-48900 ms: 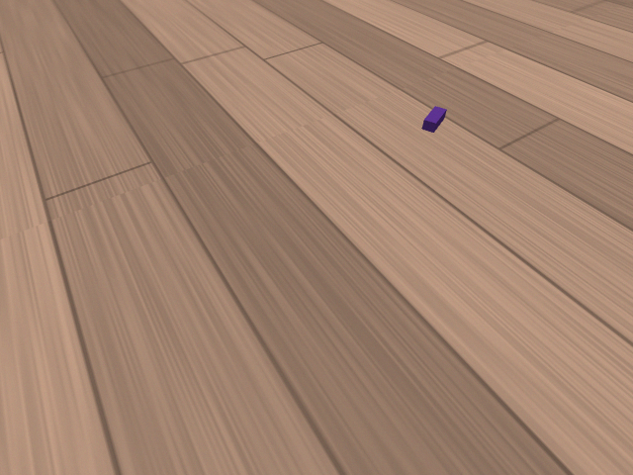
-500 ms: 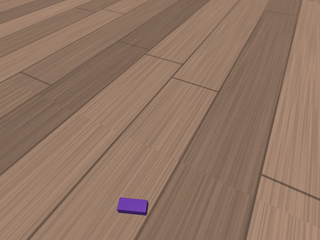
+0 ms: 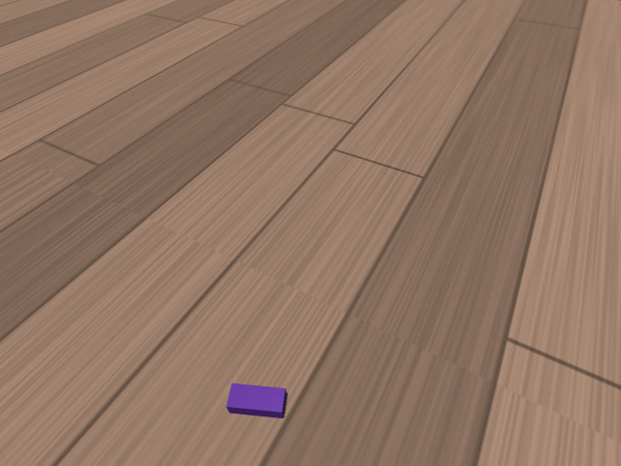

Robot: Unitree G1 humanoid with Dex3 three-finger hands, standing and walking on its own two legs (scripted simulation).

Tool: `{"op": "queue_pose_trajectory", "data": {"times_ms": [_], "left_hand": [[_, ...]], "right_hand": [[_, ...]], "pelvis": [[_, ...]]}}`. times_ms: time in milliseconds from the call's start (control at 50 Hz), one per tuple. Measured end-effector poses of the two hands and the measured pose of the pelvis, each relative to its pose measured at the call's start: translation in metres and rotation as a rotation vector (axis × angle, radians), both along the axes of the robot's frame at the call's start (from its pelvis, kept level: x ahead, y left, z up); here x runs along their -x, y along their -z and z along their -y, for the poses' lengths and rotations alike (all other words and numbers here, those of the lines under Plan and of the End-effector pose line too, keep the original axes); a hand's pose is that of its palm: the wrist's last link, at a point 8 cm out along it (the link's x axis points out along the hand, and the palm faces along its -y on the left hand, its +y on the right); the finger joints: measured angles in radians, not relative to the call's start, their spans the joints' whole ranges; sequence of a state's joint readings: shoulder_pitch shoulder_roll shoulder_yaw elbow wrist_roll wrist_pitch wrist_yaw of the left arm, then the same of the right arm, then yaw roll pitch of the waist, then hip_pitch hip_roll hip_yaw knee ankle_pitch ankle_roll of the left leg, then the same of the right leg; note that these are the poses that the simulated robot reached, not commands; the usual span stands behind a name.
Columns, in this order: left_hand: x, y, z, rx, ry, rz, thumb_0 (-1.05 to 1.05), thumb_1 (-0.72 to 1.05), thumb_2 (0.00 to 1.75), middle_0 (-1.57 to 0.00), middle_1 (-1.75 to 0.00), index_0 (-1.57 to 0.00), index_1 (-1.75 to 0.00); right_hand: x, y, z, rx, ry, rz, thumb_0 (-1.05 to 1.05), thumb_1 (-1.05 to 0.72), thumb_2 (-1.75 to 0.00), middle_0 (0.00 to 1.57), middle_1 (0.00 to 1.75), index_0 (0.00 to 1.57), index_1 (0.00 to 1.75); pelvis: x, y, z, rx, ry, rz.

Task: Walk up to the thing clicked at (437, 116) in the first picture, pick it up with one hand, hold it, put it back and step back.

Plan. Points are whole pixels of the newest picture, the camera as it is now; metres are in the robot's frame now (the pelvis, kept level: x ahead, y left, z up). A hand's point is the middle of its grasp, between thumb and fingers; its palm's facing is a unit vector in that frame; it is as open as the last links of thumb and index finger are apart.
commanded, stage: stand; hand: left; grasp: from above
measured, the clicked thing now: (257, 400) +0.45 +0.21 -0.75
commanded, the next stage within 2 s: step back in 0.80 s
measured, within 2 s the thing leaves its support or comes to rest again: neither
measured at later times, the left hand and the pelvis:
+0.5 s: hand out of the picture +0.07 +0.25 -0.16, palm faces +0.01 -0.94 -0.35, open 7.4 cm; pelvis +0.01 +0.00 +0.00, yaw +0 degrees
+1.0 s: hand out of the picture +0.09 +0.28 -0.16, palm faces +0.00 -0.93 -0.37, open 7.4 cm; pelvis -0.02 +0.02 -0.01, yaw +0 degrees
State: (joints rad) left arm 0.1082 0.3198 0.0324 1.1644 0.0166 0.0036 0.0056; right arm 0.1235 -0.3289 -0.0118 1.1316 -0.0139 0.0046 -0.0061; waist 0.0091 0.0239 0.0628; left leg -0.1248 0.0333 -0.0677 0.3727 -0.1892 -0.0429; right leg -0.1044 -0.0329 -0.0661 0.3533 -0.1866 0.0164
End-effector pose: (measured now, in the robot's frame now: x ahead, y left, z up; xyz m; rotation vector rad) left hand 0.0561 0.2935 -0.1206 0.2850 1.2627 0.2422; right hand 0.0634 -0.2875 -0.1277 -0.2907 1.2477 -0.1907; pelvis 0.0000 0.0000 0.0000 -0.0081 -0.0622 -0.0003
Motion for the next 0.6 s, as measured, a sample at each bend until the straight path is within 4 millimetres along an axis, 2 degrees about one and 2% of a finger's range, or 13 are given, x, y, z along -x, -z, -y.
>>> {"op": "queue_pose_trajectory", "data": {"times_ms": [220,600], "left_hand": [[0.0,-0.001,0.0,-0.001,0.0,-0.008,0.0,0.9,0.9,-0.2,-0.3,-0.2,-0.3],[-0.011,-0.002,0.002,-0.003,0.015,0.006,0.0,0.9,0.9,-0.2,-0.3,-0.2,-0.3]], "right_hand": [[-0.001,0.0,0.003,0.001,-0.002,-0.007,0.01,-0.91,-0.9,0.2,0.3,0.2,0.3],[-0.006,-0.001,0.006,0.001,-0.004,-0.006,0.01,-0.91,-0.9,0.2,0.3,0.2,0.3]], "pelvis": [[-0.002,0.0,0.001,-0.001,0.001,-0.005],[-0.006,0.0,0.004,-0.002,0.003,-0.01]]}}
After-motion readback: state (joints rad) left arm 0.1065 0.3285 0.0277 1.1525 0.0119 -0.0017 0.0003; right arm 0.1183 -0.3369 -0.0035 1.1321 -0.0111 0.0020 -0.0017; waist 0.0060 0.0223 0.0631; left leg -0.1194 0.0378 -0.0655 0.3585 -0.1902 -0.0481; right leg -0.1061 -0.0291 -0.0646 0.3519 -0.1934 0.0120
